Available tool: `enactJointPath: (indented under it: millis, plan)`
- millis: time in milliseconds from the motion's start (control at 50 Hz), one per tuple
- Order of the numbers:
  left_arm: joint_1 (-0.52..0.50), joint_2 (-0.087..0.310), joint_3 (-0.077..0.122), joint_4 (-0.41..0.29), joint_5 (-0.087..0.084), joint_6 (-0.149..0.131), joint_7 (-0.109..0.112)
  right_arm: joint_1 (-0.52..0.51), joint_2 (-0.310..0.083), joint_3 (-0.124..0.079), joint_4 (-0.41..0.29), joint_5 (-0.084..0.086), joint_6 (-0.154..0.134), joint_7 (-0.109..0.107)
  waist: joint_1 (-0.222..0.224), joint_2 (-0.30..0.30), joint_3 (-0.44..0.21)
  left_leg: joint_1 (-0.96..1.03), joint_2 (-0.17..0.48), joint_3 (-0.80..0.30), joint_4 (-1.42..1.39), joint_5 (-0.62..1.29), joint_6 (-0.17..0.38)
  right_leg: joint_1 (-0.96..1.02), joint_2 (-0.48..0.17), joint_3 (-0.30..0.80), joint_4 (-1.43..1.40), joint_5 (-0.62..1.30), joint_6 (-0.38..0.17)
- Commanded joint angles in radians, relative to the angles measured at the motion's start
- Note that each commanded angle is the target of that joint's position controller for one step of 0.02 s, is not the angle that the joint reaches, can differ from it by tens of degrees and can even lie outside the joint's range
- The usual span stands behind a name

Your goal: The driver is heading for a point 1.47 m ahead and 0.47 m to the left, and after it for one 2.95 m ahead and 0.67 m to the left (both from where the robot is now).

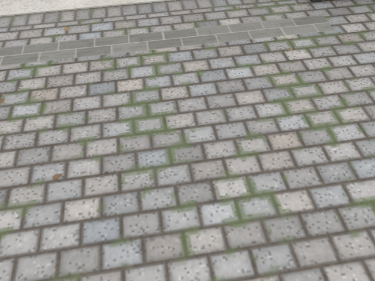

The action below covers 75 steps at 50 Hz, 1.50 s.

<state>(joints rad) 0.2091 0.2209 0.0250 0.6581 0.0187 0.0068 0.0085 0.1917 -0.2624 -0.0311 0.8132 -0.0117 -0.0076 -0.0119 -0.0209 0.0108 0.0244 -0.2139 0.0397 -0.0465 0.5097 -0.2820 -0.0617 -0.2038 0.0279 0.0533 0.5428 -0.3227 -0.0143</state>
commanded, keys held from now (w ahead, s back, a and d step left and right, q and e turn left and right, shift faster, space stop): no key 0.18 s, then w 0.82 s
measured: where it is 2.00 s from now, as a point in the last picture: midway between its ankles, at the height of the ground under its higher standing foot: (170, 197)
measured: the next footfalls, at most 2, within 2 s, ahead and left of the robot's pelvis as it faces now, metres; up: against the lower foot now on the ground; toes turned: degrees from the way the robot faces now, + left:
right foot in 0.90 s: +0.45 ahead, -0.08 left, +0.00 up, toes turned -1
left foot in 1.44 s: +0.73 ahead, +0.17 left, +0.00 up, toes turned +9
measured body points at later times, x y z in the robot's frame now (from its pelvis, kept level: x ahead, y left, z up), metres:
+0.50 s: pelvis +0.06 +0.04 +0.00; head +0.06 +0.06 +0.45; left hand +0.14 +0.31 -0.13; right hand +0.12 -0.24 -0.11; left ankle +0.03 +0.13 -0.73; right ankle -0.02 -0.10 -0.68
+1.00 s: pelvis +0.32 +0.00 -0.01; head +0.35 +0.01 +0.44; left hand +0.51 +0.25 -0.10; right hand +0.31 -0.27 -0.14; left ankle +0.13 +0.13 -0.64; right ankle +0.40 -0.08 -0.73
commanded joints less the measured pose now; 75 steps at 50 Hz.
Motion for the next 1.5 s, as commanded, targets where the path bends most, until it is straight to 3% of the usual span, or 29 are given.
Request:
enactJointPath:
  millis: [20,180,220,280,340,420,440,460,500,560,700,800,860,900,920,940,960,980,1000,1020,1100,1240,1340,1380,1420,1440,1460,1480,1500]
  plan:
    - [-0.007,0.127,0.034,-0.063,-0.001,-0.017,0.004,-0.013,-0.099,-0.025,-0.039,0.002,-0.01,-0.008,0.007,-0.056,-0.022,0.012,0.008,0.002,-0.036,0.161,0.008,-0.019,-0.092,0.103,-0.126,0.22,-0.039]
    - [0.01,0.115,0.032,-0.033,-0.005,-0.023,0.002,0.007,-0.11,-0.027,0.019,0.006,-0.005,-0.021,0.006,-0.028,-0.034,0.035,0.014,-0.002,-0.038,0.193,0.001,-0.005,-0.076,0.083,-0.117,0.267,-0.039]
    - [0.037,0.129,0.038,-0.015,-0.01,-0.016,0.006,0.024,-0.098,-0.025,0.039,0.01,-0.002,-0.024,0.014,-0.059,-0.044,0.01,-0.03,0.052,0.009,0.014,0.005,0.0,-0.071,0.097,-0.154,0.0,-0.06]
    - [0.111,0.206,0.061,0.002,-0.024,-0.013,0.012,-0.061,-0.094,-0.024,-0.004,0.027,-0.029,-0.018,0.067,-0.187,0.086,-0.222,-0.054,0.088,0.199,-0.175,0.041,-0.03,-0.23,0.368,-0.326,-0.483,-0.182]
    - [0.113,0.197,0.06,0.015,-0.033,-0.041,0.016,-0.069,-0.095,-0.027,-0.022,0.05,-0.074,0.008,0.05,-0.209,0.125,-0.32,0.013,0.019,0.253,-0.26,0.122,0.015,-0.314,0.454,-0.352,-0.374,-0.228]
    - [-0.027,0.139,0.042,-0.022,-0.036,-0.038,0.011,0.231,-0.122,-0.048,0.118,0.029,-0.096,0.035,-0.098,-0.066,-0.007,0.253,-0.009,0.015,-0.053,0.055,0.142,-0.232,-0.118,0.129,-0.088,-0.075,-0.094]
    - [-0.05,0.074,0.024,-0.066,-0.026,-0.05,0.013,0.34,-0.232,-0.074,0.131,0.028,-0.099,0.033,-0.117,0.206,-0.035,0.361,0.211,-0.36,-0.224,-0.127,0.237,-0.401,0.023,-0.041,0.264,-0.105,-0.005]
    - [-0.042,0.128,0.041,-0.083,-0.048,-0.067,0.021,0.344,-0.249,-0.071,0.115,0.016,-0.107,0.043,-0.112,0.258,-0.008,0.364,0.35,-0.661,-0.333,-0.204,0.352,-0.55,0.042,0.024,0.48,-0.277,0.007]
    - [0.013,0.16,0.051,-0.042,-0.067,-0.087,0.006,0.212,-0.151,-0.043,0.07,0.019,-0.113,0.034,-0.044,0.109,0.083,0.323,0.297,-0.492,-0.326,-0.216,0.316,-0.641,-0.061,0.064,0.6,-0.108,-0.029]
    - [-0.022,0.149,0.058,-0.033,-0.038,-0.094,-0.013,0.191,-0.1,-0.021,0.062,0.012,-0.097,0.031,-0.03,0.088,0.065,0.297,0.204,-0.267,-0.349,0.081,0.244,-0.604,-0.121,0.011,0.531,0.088,-0.031]
    - [-0.216,0.065,0.024,-0.102,-0.039,-0.096,-0.04,0.255,-0.14,-0.016,0.074,0.014,-0.073,0.004,-0.073,0.074,0.086,0.193,0.127,-0.045,-0.391,0.399,0.228,-0.496,-0.089,-0.093,0.171,0.334,0.025]
    - [-0.319,0.089,0.025,-0.14,-0.049,-0.11,-0.064,0.302,-0.162,-0.023,0.096,0.029,-0.066,-0.001,-0.069,0.081,0.125,0.259,0.19,-0.039,-0.378,0.436,0.233,-0.438,-0.058,-0.088,0.003,0.366,-0.015]
    - [-0.229,0.146,0.049,-0.123,-0.043,-0.111,-0.062,0.278,-0.199,-0.04,0.088,0.025,-0.056,-0.005,0.017,0.118,0.019,0.349,0.208,-0.021,-0.206,0.869,0.205,-0.283,-0.003,-0.111,-0.013,0.273,-0.075]
    - [0.086,0.218,0.084,-0.035,-0.041,-0.099,-0.038,0.245,-0.193,-0.037,0.068,0.011,-0.044,-0.009,0.177,0.11,-0.185,0.183,0.152,0.016,0.174,0.959,0.161,0.178,-0.023,-0.085,-0.012,0.31,-0.145]
    - [0.231,0.311,0.105,-0.005,-0.012,-0.093,-0.028,0.331,-0.087,-0.008,0.034,-0.004,-0.054,-0.003,0.159,-0.1,-0.369,-0.188,0.024,0.048,0.569,0.481,0.115,0.606,-0.29,0.288,0.012,0.22,-0.267]
    - [0.251,0.26,0.089,0.017,-0.021,-0.093,-0.034,0.39,-0.038,0.013,0.059,0.013,-0.077,0.01,0.13,-0.26,-0.512,-0.373,-0.112,-0.069,0.816,-0.261,0.093,0.707,-0.438,0.712,-0.184,0.028,-0.363]
    - [0.174,0.198,0.07,0.016,-0.028,-0.091,-0.031,0.272,-0.156,-0.023,0.026,0.048,-0.096,0.019,0.136,-0.18,-0.323,-0.481,-0.043,-0.11,0.884,-0.234,0.106,0.556,-0.394,0.634,-0.248,-0.079,-0.306]
    - [0.096,0.174,0.061,0.013,-0.031,-0.09,-0.029,0.168,-0.169,-0.026,-0.012,0.063,-0.105,0.021,0.11,-0.115,-0.167,-0.497,0.008,-0.066,0.853,-0.147,0.115,0.378,-0.356,0.471,-0.276,-0.038,-0.269]
    - [0.041,0.16,0.055,0.019,-0.024,-0.096,-0.034,0.124,-0.146,-0.023,-0.023,0.052,-0.107,0.016,0.069,-0.027,-0.075,-0.47,0.05,-0.042,0.784,-0.074,0.111,0.215,-0.313,0.363,-0.316,0.074,-0.25]
    - [0.002,0.137,0.049,0.019,-0.014,-0.106,-0.038,0.133,-0.138,-0.029,-0.018,0.038,-0.099,0.011,0.03,-0.035,-0.05,-0.412,0.084,-0.046,0.727,-0.025,0.108,0.12,-0.27,0.281,-0.343,0.161,-0.234]
    - [-0.009,0.147,0.053,0.062,-0.022,-0.132,-0.044,0.162,-0.086,-0.021,-0.016,0.023,-0.059,0.004,-0.024,-0.068,-0.005,-0.358,0.121,-0.031,0.613,0.037,0.066,-0.043,-0.235,0.146,-0.438,0.252,-0.256]
    - [0.086,0.213,0.064,0.127,-0.022,-0.123,-0.019,-0.092,-0.06,-0.004,-0.093,0.024,-0.075,0.026,0.07,-0.043,0.042,-0.38,0.084,0.031,0.18,0.413,0.052,0.02,-0.199,-0.044,-0.459,0.31,-0.198]
    - [0.146,0.23,0.071,0.178,-0.033,-0.095,-0.015,-0.202,-0.08,-0.007,-0.168,0.035,-0.074,0.055,0.101,-0.039,0.061,-0.476,0.055,0.014,0.073,0.311,0.104,0.258,-0.285,-0.075,-0.39,0.349,-0.168]
    - [0.132,0.243,0.076,0.179,-0.035,-0.078,-0.009,-0.187,-0.094,-0.013,-0.185,0.031,-0.074,0.067,0.08,-0.057,0.039,-0.443,0.025,0.049,0.059,0.204,0.134,0.32,-0.299,-0.098,-0.307,0.527,-0.143]
    - [0.091,0.262,0.079,0.164,-0.031,-0.058,0.002,-0.022,-0.147,-0.047,-0.161,0.028,-0.069,0.067,-0.02,-0.073,-0.076,-0.2,-0.055,0.12,0.031,0.16,0.177,0.304,-0.264,-0.16,-0.052,0.878,-0.1]
    - [0.101,0.239,0.068,0.147,-0.021,-0.053,0.014,0.142,-0.213,-0.082,-0.121,0.033,-0.064,0.056,-0.087,-0.036,-0.176,0.057,-0.061,0.077,0.027,0.197,0.214,0.172,-0.218,-0.199,0.185,0.846,-0.061]
    - [0.186,0.148,0.032,0.095,-0.004,-0.075,0.008,0.254,-0.344,-0.119,-0.117,0.026,-0.059,0.045,-0.073,0.168,-0.313,0.477,0.19,-0.386,0.016,0.103,0.382,-0.266,-0.087,-0.216,0.594,0.441,0.012]
    - [0.17,0.127,0.017,0.097,0.001,-0.111,-0.006,0.261,-0.296,-0.101,-0.128,0.037,-0.062,0.047,-0.067,0.213,-0.419,0.622,0.303,-0.783,-0.175,0.007,0.465,-0.488,0.042,-0.025,0.78,-0.232,0.027]
    - [0.086,0.208,0.038,0.075,-0.04,-0.138,-0.023,0.245,-0.228,-0.078,-0.131,0.026,-0.065,0.046,-0.091,0.157,-0.329,0.574,0.279,-0.677,-0.202,-0.029,0.41,-0.591,-0.024,0.063,0.835,-0.192,0.0]
Velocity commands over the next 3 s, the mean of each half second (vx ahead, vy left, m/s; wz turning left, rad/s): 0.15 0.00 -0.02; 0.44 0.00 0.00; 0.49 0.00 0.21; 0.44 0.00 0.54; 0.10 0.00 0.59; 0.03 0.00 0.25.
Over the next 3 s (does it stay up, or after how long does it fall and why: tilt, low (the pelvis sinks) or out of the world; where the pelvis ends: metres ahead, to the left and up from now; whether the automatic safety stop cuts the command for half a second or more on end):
stays up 0.97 0.16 0.00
